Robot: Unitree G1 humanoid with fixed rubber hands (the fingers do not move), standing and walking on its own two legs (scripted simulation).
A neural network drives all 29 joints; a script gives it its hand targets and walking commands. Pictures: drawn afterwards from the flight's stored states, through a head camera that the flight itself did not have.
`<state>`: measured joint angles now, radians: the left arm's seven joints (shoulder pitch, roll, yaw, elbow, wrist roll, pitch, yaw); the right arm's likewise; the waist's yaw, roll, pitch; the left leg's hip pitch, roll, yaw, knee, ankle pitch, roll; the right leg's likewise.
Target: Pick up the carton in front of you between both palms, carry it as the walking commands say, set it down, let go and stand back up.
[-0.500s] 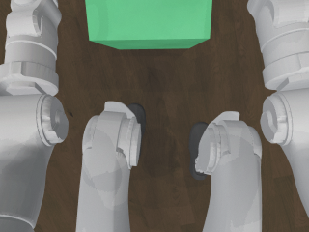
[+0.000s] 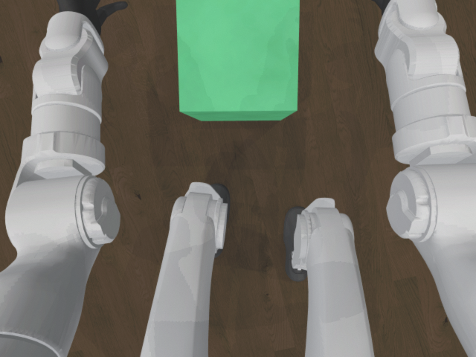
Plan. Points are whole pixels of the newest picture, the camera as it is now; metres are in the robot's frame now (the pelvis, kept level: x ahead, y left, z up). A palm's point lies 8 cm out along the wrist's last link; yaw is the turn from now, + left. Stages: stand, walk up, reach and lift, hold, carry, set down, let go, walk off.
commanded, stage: set down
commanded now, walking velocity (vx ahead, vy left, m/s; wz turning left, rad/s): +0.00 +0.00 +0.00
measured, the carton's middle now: (239, 69) +0.53 +0.09 -0.37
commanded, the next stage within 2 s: let go in 0.38 s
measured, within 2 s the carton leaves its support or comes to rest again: neither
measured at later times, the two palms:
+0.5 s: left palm out of the picture +0.51 +0.28 +0.04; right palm out of the picture +0.57 -0.12 +0.04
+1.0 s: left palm out of the picture +0.35 +0.27 +0.15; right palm out of the picture +0.40 -0.17 +0.14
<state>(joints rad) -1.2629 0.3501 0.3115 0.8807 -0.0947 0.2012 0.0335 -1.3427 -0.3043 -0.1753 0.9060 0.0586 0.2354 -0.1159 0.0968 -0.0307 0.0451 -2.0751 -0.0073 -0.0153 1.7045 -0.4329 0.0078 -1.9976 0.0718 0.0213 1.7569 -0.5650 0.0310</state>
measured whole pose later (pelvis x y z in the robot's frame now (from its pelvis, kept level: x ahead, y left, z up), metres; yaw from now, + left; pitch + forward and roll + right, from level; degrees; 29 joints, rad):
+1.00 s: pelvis +0.09 +0.01 +0.24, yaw +2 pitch +25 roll -1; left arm -0.21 0.21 0.15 0.57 0.01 0.03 -0.09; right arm -0.27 -0.14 -0.15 0.60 -0.07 0.04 -0.02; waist 0.05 0.00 -0.06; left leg -0.90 -0.03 -0.01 0.70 -0.24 0.02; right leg -0.83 0.02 0.06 0.72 -0.33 0.02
